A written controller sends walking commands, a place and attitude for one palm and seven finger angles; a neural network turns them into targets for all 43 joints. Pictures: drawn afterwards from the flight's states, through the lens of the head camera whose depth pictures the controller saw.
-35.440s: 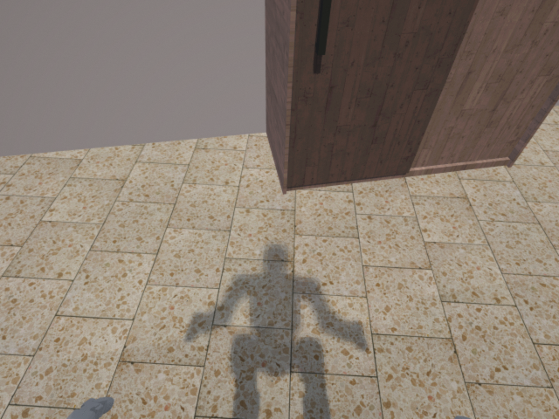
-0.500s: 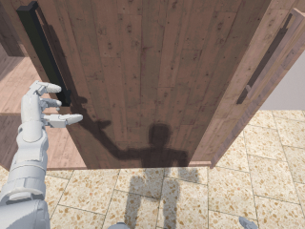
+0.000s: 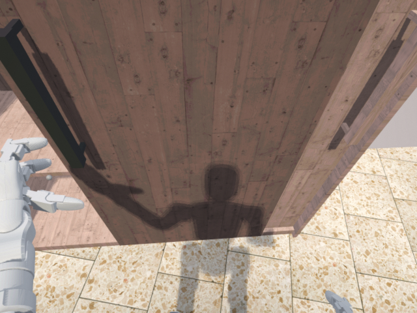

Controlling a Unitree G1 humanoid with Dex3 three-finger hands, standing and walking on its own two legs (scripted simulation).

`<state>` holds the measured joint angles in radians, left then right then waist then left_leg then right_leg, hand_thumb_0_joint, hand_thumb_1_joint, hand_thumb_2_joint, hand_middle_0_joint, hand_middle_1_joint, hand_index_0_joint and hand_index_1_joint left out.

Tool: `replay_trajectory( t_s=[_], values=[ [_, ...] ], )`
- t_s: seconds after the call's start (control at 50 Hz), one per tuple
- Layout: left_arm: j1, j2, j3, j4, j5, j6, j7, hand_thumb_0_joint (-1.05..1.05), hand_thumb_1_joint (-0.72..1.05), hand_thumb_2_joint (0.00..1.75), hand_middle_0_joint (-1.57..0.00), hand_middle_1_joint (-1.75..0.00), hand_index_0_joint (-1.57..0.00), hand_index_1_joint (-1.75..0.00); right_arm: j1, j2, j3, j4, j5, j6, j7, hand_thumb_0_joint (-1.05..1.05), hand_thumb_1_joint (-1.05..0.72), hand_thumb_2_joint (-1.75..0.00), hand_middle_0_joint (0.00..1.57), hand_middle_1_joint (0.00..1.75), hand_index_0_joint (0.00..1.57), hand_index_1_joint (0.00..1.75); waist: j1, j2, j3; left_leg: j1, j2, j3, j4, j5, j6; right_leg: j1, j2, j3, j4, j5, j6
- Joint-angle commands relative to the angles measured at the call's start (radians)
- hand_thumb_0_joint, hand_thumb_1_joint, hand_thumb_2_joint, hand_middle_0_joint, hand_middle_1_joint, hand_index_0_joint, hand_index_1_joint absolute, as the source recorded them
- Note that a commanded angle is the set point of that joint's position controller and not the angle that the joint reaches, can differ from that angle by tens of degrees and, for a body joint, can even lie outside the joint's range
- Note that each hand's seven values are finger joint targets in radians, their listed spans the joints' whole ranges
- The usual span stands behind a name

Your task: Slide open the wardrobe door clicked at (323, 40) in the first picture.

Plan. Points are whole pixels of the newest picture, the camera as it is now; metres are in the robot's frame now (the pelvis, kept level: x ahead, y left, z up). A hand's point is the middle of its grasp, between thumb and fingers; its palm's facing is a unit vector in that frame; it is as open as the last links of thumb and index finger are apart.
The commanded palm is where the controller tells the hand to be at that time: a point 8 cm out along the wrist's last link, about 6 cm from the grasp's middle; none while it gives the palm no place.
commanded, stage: slip the hand off the handle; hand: left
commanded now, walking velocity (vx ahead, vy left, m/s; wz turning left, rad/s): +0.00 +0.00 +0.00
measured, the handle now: (52, 106) +0.44 +0.34 +0.14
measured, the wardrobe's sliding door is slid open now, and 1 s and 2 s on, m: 0.46 0.46 0.46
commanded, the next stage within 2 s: draw the hand back to the body in 1.10 s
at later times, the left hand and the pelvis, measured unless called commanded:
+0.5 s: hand (8, 189) +0.29 +0.38 +0.08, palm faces +0.48 -0.83 -0.29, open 14.6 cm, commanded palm +0.24 +0.40 +0.10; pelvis +0.00 +0.01 -0.01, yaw +1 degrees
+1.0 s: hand out of the picture +0.20 +0.36 +0.08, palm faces +0.49 -0.82 -0.29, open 14.6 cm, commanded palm +0.16 +0.39 +0.10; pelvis -0.02 +0.00 -0.01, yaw +2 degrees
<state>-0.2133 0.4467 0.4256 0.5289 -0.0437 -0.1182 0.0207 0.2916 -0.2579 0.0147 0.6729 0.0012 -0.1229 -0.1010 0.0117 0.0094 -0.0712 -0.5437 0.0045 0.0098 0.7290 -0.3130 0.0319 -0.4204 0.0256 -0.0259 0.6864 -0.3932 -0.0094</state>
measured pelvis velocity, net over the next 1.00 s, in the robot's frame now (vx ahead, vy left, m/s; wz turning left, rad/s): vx -0.02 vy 0.00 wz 0.04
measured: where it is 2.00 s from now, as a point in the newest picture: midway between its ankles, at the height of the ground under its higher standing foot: outside the picture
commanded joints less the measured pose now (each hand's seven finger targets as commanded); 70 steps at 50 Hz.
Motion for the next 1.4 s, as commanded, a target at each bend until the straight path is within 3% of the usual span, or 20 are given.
replay_trajectory(
  t_s=[0.0,0.04,0.2,0.32,0.36,0.46,0.62,0.64,0.72,0.8,0.84,0.88,1.02,1.08,1.14,1.2,1.22,1.26,1.32,1.38],
  values=[
    [-0.205,0.312,0.109,-0.329,-0.018,-0.084,-0.013,0.00,-0.55,0.20,-0.25,-1.15,-0.25,-1.15,-0.001,-0.148,-0.064,-0.125,-0.004,-0.042,-0.008,0.00,-0.90,-0.90,0.20,0.30,0.20,0.30,0.017,0.095,-0.299,0.308,0.007,-0.034,-0.035,0.464,0.017,-0.013,0.012,-0.009,-0.042,0.407,-0.010],
    [-0.185,0.338,0.133,-0.326,-0.018,-0.079,-0.023,0.00,-0.55,0.20,-0.25,-1.15,-0.25,-1.15,0.007,-0.152,-0.067,-0.124,-0.003,-0.038,-0.010,0.00,-0.90,-0.90,0.20,0.30,0.20,0.30,0.014,0.093,-0.290,0.303,0.009,-0.036,-0.022,0.503,0.016,-0.023,0.014,-0.008,-0.037,0.418,-0.011],
    [-0.114,0.319,0.133,-0.368,-0.054,-0.022,-0.097,0.00,-0.55,0.20,-0.25,-1.15,-0.25,-1.15,0.005,-0.150,-0.076,-0.136,0.007,-0.031,-0.013,0.00,-0.90,-0.90,0.20,0.30,0.20,0.30,0.021,0.123,-0.321,0.352,0.015,-0.059,-0.010,0.617,-0.010,-0.049,0.017,-0.018,-0.031,0.425,-0.010],
    [-0.136,0.393,0.212,-0.266,-0.062,-0.029,-0.115,0.00,-0.55,0.20,-0.25,-1.15,-0.25,-1.15,-0.001,-0.156,-0.068,-0.132,0.010,-0.021,-0.020,0.00,-0.90,-0.90,0.20,0.30,0.20,0.30,0.018,0.039,-0.261,0.252,0.002,-0.060,-0.021,0.445,-0.002,-0.064,0.017,-0.022,-0.034,0.358,-0.012],
    [-0.217,0.420,0.208,-0.287,-0.053,-0.046,-0.122,0.00,-0.55,0.20,-0.25,-1.15,-0.25,-1.15,-0.003,-0.155,-0.064,-0.132,0.007,-0.024,-0.024,0.00,-0.90,-0.90,0.20,0.30,0.20,0.30,0.011,0.102,-0.279,0.263,-0.002,-0.058,-0.018,0.413,0.001,-0.076,0.016,-0.014,-0.035,0.330,-0.016],
    [-0.126,0.366,0.152,-0.296,-0.060,-0.075,-0.162,0.00,-0.55,0.20,-0.25,-1.15,-0.25,-1.15,-0.011,-0.151,-0.061,-0.148,0.010,-0.039,-0.024,0.00,-0.90,-0.90,0.20,0.30,0.20,0.30,0.026,0.144,-0.298,0.272,0.001,-0.068,-0.028,0.344,0.003,-0.089,0.020,-0.017,-0.041,0.250,-0.022],
    [0.015,0.360,0.208,-0.370,-0.107,-0.088,-0.119,0.00,-0.55,0.20,-0.25,-1.15,-0.25,-1.15,-0.057,-0.147,-0.054,-0.168,0.014,-0.066,-0.026,0.00,-0.90,-0.90,0.20,0.30,0.20,0.30,0.051,0.093,-0.227,0.197,-0.003,-0.090,-0.083,0.125,0.010,-0.095,0.022,-0.027,-0.056,0.110,-0.019],
    [0.049,0.405,0.249,-0.385,-0.102,-0.091,-0.106,0.00,-0.55,0.20,-0.25,-1.15,-0.25,-1.15,-0.058,-0.150,-0.053,-0.172,0.013,-0.069,-0.027,0.00,-0.90,-0.90,0.20,0.30,0.20,0.30,0.065,0.095,-0.221,0.177,-0.004,-0.088,-0.084,0.124,0.010,-0.076,0.022,-0.024,-0.057,0.109,-0.023],
    [0.048,0.342,0.189,-0.436,-0.094,-0.087,-0.090,0.00,-0.55,0.20,-0.25,-1.15,-0.25,-1.15,-0.086,-0.139,-0.043,-0.175,0.016,-0.079,-0.028,0.00,-0.90,-0.90,0.20,0.30,0.20,0.30,0.041,0.123,-0.162,0.161,-0.003,-0.092,-0.106,0.012,0.012,-0.112,0.017,-0.023,-0.060,0.049,-0.017],
    [0.113,0.325,0.186,-0.466,-0.112,-0.086,-0.096,0.00,-0.55,0.20,-0.25,-1.15,-0.25,-1.15,-0.093,-0.139,-0.040,-0.169,0.014,-0.100,-0.041,0.00,-0.90,-0.90,0.20,0.30,0.20,0.30,0.042,0.125,-0.152,0.161,-0.004,-0.093,-0.111,-0.029,0.016,-0.108,0.015,-0.015,-0.075,0.027,-0.018],
    [0.101,0.327,0.184,-0.462,-0.119,-0.083,-0.108,0.00,-0.55,0.20,-0.25,-1.15,-0.25,-1.15,-0.093,-0.143,-0.037,-0.161,0.015,-0.109,-0.049,0.00,-0.90,-0.90,0.20,0.30,0.20,0.30,0.032,0.087,-0.124,0.143,-0.004,-0.094,-0.111,-0.059,0.019,-0.113,0.013,-0.010,-0.087,0.011,-0.015],
    [0.108,0.330,0.185,-0.458,-0.123,-0.078,-0.119,0.00,-0.55,0.20,-0.25,-1.15,-0.25,-1.15,-0.101,-0.140,-0.034,-0.156,0.018,-0.118,-0.053,0.00,-0.90,-0.90,0.20,0.30,0.20,0.30,0.037,0.115,-0.112,0.137,-0.006,-0.095,-0.118,-0.089,0.015,-0.118,0.008,-0.006,-0.091,-0.014,-0.015],
    [0.218,0.277,0.158,-0.570,-0.140,-0.081,-0.127,0.00,-0.55,0.20,-0.25,-1.15,-0.25,-1.15,-0.114,-0.136,-0.033,-0.167,0.014,-0.153,-0.052,0.00,-0.90,-0.90,0.20,0.30,0.20,0.30,0.049,0.111,-0.144,0.176,-0.007,-0.103,-0.110,-0.024,0.012,-0.101,0.009,-0.020,-0.075,0.040,-0.018],
    [0.331,0.281,0.198,-0.598,-0.155,-0.075,-0.121,0.00,-0.55,0.20,-0.25,-1.15,-0.25,-1.15,-0.109,-0.133,-0.037,-0.172,0.013,-0.159,-0.046,0.00,-0.90,-0.90,0.20,0.30,0.20,0.30,0.066,0.087,-0.157,0.170,-0.012,-0.091,-0.092,0.044,0.012,-0.076,0.010,-0.022,-0.075,0.079,-0.018],
    [0.289,0.308,0.222,-0.588,-0.155,-0.067,-0.117,0.00,-0.55,0.20,-0.25,-1.15,-0.25,-1.15,-0.106,-0.136,-0.035,-0.160,0.014,-0.154,-0.050,0.00,-0.90,-0.90,0.20,0.30,0.20,0.30,0.053,0.082,-0.101,0.140,-0.010,-0.086,-0.086,0.025,0.011,-0.103,0.009,-0.017,-0.082,0.062,-0.015],
    [0.262,0.257,0.178,-0.622,-0.155,-0.078,-0.120,0.00,-0.55,0.20,-0.25,-1.15,-0.25,-1.15,-0.112,-0.130,-0.034,-0.158,0.012,-0.168,-0.051,0.00,-0.90,-0.90,0.20,0.30,0.20,0.30,0.045,0.126,-0.114,0.170,-0.015,-0.087,-0.080,0.037,0.009,-0.115,0.007,-0.020,-0.070,0.072,-0.019],
    [0.228,0.158,0.125,-0.645,-0.309,-0.103,-0.239,0.00,-0.55,0.20,-0.25,-1.15,-0.25,-1.15,-0.108,-0.142,-0.029,-0.153,0.037,-0.190,-0.063,0.00,-0.90,-0.90,0.20,0.30,0.20,0.30,0.001,0.109,-0.159,0.212,-0.009,-0.086,-0.073,0.062,-0.001,-0.076,0.011,-0.014,-0.085,0.098,-0.019],
    [0.192,0.275,0.188,-0.659,-0.338,-0.117,-0.330,0.00,-0.55,0.20,-0.25,-1.15,-0.25,-1.15,-0.110,-0.146,-0.025,-0.140,0.040,-0.212,-0.083,0.00,-0.90,-0.90,0.20,0.30,0.20,0.30,0.033,0.116,-0.212,0.217,-0.014,-0.076,-0.044,0.113,0.012,-0.017,0.013,0.008,-0.090,0.153,-0.020],
    [0.211,0.300,0.202,-0.622,-0.386,-0.103,-0.442,0.00,-0.55,0.20,-0.25,-1.15,-0.25,-1.15,-0.117,-0.148,-0.014,-0.147,0.046,-0.241,-0.089,0.00,-0.90,-0.90,0.20,0.30,0.20,0.30,0.037,0.091,-0.168,0.213,-0.012,-0.082,-0.063,0.150,0.011,-0.001,0.011,0.008,-0.092,0.209,-0.020],
    [0.251,0.372,0.265,-0.508,-0.418,-0.053,-0.562,0.00,-0.55,0.20,-0.25,-1.15,-0.25,-1.15,-0.121,-0.157,-0.008,-0.155,0.053,-0.249,-0.083,0.00,-0.90,-0.90,0.20,0.30,0.20,0.30,0.045,0.083,-0.115,0.180,-0.010,-0.077,-0.066,0.179,0.013,0.025,0.004,0.026,-0.104,0.261,-0.016]
  ],
)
